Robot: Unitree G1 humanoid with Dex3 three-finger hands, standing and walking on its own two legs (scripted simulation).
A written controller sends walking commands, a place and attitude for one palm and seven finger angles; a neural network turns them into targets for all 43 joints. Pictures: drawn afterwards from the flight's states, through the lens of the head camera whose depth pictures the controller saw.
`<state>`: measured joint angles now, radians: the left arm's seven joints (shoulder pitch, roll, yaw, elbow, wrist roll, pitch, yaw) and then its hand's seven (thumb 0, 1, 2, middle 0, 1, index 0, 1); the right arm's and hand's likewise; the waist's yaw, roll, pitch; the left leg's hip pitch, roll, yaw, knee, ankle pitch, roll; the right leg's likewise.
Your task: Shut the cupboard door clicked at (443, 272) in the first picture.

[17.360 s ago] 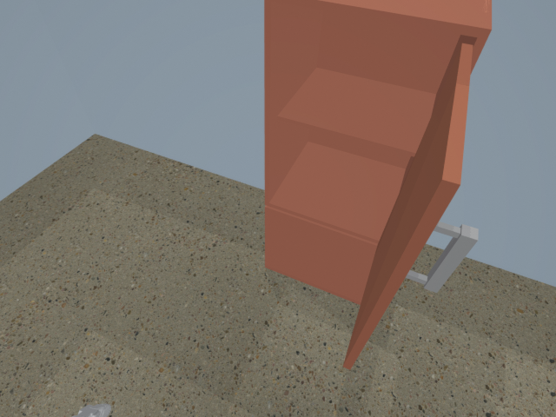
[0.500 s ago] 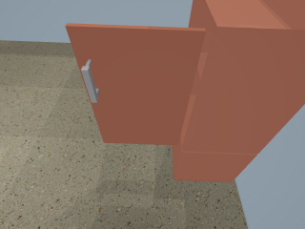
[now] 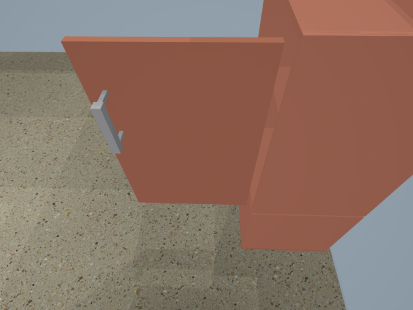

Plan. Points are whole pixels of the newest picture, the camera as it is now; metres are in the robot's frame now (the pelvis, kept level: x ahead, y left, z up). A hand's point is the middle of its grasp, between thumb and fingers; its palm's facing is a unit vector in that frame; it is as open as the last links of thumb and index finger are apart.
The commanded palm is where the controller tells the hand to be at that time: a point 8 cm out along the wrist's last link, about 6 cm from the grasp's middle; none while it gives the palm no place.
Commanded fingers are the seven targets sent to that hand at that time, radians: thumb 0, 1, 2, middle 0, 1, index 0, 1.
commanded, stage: come to a stop and stand still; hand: left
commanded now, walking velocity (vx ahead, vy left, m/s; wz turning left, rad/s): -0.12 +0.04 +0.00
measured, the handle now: (110, 123) +0.46 +0.24 +0.09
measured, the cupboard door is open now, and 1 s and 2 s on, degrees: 90 90 90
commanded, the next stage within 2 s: look again from close up in 0.94 s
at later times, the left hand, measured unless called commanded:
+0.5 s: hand out of the picture +0.02 +0.23 -0.17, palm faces +0.03 -0.97 -0.23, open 7.4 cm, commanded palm none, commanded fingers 0.00 0.90 0.90 -0.20 -0.30 -0.20 -0.30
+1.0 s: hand out of the picture -0.01 +0.25 -0.16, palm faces -0.01 -0.98 -0.20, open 7.4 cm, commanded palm none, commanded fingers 0.00 0.90 0.90 -0.20 -0.30 -0.20 -0.30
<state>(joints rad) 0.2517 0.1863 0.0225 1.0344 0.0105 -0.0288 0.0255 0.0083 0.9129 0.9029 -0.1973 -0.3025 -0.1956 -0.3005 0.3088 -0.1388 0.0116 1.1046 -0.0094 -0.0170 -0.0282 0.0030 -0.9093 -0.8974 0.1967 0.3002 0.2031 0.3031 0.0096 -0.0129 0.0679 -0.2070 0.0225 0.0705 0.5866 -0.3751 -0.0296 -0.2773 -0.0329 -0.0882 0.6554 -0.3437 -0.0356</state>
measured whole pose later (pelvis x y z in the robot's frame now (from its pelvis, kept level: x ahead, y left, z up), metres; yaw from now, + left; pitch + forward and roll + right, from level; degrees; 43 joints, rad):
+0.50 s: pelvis +0.00 +0.04 +0.00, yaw +1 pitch +0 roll -1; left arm 0.30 0.20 0.00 0.97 0.02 0.02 0.04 0.01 0.91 0.90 -0.20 -0.30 -0.20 -0.30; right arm 0.18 -0.19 -0.05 0.93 -0.02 0.03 -0.02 0.01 -0.91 -0.90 0.19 0.30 0.20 0.30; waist 0.01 0.00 0.02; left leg -0.31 0.00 0.10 0.63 -0.32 0.05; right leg -0.24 -0.03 -0.09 0.60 -0.35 -0.01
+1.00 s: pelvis -0.03 +0.07 +0.01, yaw -1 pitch -1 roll +0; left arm 0.31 0.17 -0.01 1.00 0.02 0.02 0.04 0.01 0.91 0.90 -0.20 -0.30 -0.20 -0.30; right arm 0.26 -0.18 -0.02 1.04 -0.01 0.01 -0.01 0.00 -0.91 -0.90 0.20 0.30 0.20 0.30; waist 0.00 -0.01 0.03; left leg -0.23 -0.05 0.16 0.44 -0.20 0.11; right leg -0.22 -0.07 -0.04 0.49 -0.25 0.04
